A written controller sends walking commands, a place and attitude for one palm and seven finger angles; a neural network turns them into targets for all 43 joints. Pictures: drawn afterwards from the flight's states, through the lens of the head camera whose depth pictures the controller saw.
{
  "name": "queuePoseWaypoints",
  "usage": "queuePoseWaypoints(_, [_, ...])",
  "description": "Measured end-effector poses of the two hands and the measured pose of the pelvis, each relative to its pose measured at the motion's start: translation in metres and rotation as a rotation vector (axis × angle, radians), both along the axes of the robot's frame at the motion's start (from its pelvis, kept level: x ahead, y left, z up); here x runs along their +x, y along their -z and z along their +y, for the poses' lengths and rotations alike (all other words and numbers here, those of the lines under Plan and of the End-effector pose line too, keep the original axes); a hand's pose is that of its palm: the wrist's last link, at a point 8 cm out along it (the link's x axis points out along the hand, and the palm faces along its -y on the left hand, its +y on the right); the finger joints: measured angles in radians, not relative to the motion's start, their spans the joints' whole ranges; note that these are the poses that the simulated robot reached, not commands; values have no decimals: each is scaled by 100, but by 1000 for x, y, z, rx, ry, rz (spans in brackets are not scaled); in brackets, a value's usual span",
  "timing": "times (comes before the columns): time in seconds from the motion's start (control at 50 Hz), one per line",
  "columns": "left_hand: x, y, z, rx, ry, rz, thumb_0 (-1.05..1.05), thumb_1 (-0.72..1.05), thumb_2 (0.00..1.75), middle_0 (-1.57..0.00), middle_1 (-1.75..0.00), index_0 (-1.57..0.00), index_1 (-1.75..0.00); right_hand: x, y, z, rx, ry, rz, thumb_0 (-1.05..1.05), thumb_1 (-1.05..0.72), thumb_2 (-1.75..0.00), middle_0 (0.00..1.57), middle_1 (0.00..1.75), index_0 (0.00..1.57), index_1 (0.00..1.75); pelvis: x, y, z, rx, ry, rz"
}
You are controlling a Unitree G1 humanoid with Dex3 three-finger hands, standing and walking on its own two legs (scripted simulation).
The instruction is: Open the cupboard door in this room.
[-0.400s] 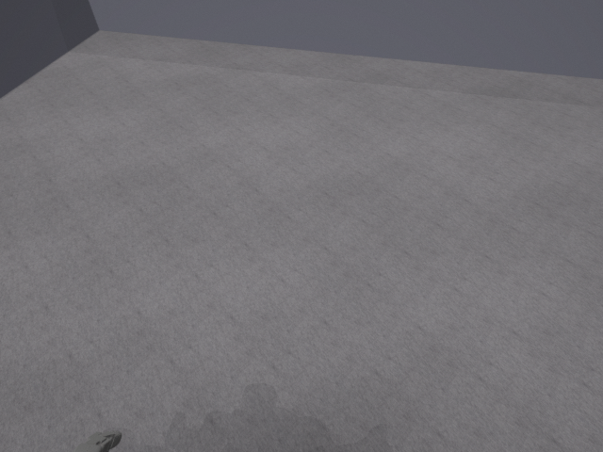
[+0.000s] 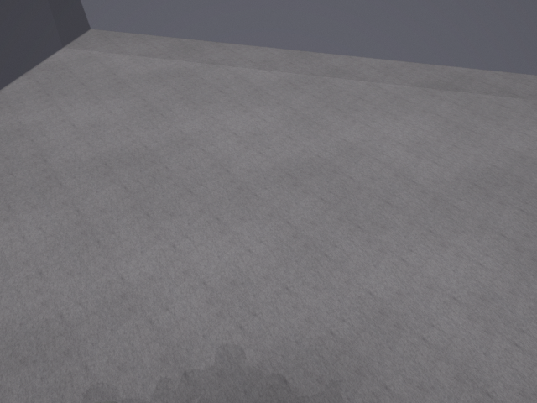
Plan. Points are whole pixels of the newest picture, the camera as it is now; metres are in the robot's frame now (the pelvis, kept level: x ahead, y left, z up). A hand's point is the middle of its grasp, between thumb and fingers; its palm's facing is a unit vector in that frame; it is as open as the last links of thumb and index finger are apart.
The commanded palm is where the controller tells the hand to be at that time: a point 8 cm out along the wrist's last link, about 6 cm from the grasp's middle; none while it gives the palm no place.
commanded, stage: stand and wait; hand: left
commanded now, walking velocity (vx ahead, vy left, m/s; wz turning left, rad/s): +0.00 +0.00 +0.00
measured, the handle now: out of the picture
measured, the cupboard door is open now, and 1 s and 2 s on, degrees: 0 0 0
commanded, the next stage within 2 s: turn or walk to find it in 0.50 s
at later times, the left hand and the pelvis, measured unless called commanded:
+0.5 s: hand out of the picture +0.07 +0.24 -0.15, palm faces -0.04 -0.94 -0.33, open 7.4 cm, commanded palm none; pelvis -0.01 -0.01 +0.00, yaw +0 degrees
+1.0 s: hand out of the picture +0.01 +0.21 -0.18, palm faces +0.12 -0.96 -0.24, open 7.4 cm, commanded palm none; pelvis -0.04 +0.00 -0.01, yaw +8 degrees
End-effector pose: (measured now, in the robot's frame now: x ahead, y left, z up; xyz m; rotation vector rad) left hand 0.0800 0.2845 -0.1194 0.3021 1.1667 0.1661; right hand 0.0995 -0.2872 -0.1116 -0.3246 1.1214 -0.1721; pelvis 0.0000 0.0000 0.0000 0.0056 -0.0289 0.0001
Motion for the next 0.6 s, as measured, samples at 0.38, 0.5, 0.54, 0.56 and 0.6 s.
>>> queuePoseWaypoints(0.38, [-19, -3, 3, 21, -2, 37, 0, 91, 90, -20, -30, -20, -30, -47, 4, -15, -11, 44, 93, 0, -91, -90, 20, 30, 20, 30, -12, -3, -5, -2, 4, -8])
queuePoseWaypoints(0.5, [-16, -4, 1, 18, 4, 27, 0, 91, 90, -20, -30, -20, -30, -49, 5, -14, -4, 43, 90, 0, -91, -90, 20, 30, 20, 30, -14, -3, -6, -2, 5, -6])
queuePoseWaypoints(0.54, [-16, -4, 1, 17, 5, 24, 0, 91, 90, -20, -30, -20, -30, -48, 5, -13, -2, 42, 88, 0, -91, -90, 20, 30, 20, 30, -14, -3, -6, -2, 4, -6])
queuePoseWaypoints(0.56, [-16, -4, 1, 16, 4, 23, 0, 91, 90, -20, -30, -20, -30, -48, 5, -13, -2, 40, 88, 0, -91, -90, 20, 30, 20, 30, -15, -3, -6, -2, 2, -6])
queuePoseWaypoints(0.6, [-16, -4, 0, 16, -2, 17, 0, 91, 90, -20, -30, -20, -30, -48, 5, -12, -2, 36, 88, 0, -91, -90, 20, 30, 20, 30, -15, -2, -6, -1, -5, -5])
